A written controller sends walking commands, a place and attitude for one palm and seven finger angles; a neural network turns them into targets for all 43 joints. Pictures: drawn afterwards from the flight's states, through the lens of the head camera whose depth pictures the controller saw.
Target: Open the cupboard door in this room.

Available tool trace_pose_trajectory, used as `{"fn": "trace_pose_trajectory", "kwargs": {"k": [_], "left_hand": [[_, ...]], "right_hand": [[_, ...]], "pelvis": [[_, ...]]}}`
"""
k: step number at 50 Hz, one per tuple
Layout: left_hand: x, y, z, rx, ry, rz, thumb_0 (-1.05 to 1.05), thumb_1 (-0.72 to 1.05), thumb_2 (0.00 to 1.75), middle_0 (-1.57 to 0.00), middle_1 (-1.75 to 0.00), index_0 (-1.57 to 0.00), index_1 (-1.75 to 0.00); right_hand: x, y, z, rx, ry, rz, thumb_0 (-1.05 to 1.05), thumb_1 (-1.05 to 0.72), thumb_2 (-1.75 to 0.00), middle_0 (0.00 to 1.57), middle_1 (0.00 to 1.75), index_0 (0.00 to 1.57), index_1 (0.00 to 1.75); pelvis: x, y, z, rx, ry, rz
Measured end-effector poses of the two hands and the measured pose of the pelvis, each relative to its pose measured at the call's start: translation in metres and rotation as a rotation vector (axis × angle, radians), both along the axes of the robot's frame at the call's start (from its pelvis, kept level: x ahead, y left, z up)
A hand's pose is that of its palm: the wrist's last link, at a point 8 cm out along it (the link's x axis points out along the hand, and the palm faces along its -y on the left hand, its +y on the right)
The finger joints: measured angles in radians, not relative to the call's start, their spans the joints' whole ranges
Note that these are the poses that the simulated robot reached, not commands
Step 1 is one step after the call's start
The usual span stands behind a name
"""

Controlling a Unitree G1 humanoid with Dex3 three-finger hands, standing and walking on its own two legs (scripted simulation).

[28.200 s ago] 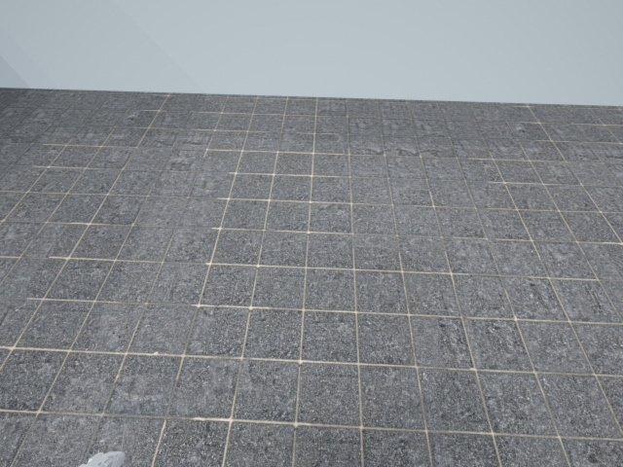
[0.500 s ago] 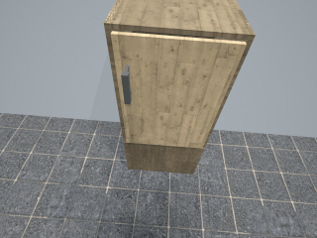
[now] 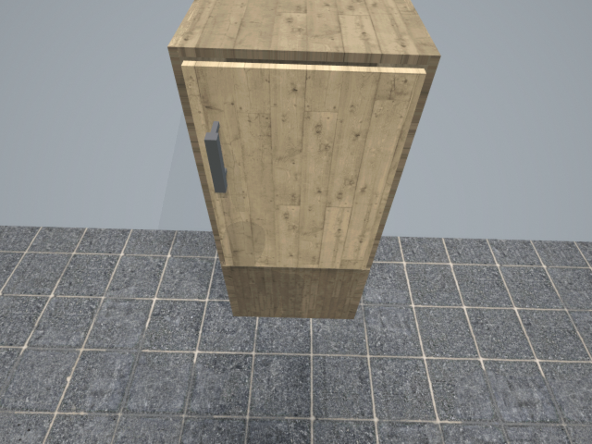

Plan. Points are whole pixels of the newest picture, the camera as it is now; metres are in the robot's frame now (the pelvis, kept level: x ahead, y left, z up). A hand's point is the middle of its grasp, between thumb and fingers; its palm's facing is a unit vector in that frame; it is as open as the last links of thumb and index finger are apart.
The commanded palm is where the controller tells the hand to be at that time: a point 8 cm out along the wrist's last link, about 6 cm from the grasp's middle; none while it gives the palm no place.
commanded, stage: look again from close up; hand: left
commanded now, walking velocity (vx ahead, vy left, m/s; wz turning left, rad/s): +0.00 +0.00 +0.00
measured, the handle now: (218, 157) +0.61 +0.18 +0.02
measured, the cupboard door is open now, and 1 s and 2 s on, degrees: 0 0 0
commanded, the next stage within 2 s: shuffle to correct the standing spot in 0.54 s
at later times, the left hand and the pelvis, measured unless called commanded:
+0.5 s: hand out of the picture +0.04 +0.24 -0.16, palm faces +0.04 -0.96 -0.29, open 7.4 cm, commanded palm none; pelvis -0.03 +0.01 -0.01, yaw +1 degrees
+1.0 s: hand out of the picture -0.08 +0.17 -0.18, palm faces +0.06 -0.99 -0.16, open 7.4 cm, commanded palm none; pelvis -0.02 +0.01 -0.01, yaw +1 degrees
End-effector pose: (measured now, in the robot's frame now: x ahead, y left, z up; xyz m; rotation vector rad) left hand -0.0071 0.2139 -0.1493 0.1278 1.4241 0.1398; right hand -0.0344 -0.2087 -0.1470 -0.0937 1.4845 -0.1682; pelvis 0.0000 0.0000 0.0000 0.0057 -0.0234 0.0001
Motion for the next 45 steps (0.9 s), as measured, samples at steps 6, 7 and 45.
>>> {"fn": "trace_pose_trajectory", "kwargs": {"k": [6, 7, 45], "left_hand": [[0.007, 0.014, 0.001, 0.035, -0.069, -0.012, 0.01, 0.91, 0.89, -0.2, -0.29, -0.2, -0.3], [0.009, 0.018, 0.001, 0.045, -0.085, -0.01, 0.01, 0.91, 0.89, -0.2, -0.29, -0.2, -0.3], [-0.063, 0.035, 0.0, 0.027, 0.016, 0.013, 0.0, 0.9, 0.89, -0.19, -0.29, -0.2, -0.3]], "right_hand": [[0.019, -0.014, -0.003, -0.031, -0.099, 0.04, 0.01, -0.9, -0.9, 0.2, 0.3, 0.2, 0.3], [0.025, -0.018, -0.003, -0.042, -0.121, 0.044, 0.01, -0.9, -0.9, 0.2, 0.3, 0.2, 0.3], [-0.004, -0.012, 0.002, -0.048, -0.093, 0.065, 0.01, -0.9, -0.9, 0.2, 0.3, 0.2, 0.3]], "pelvis": [[-0.004, 0.001, -0.007, -0.008, 0.006, 0.021], [-0.004, 0.001, -0.008, -0.009, 0.002, 0.022], [-0.028, 0.015, -0.005, -0.01, -0.013, 0.015]]}}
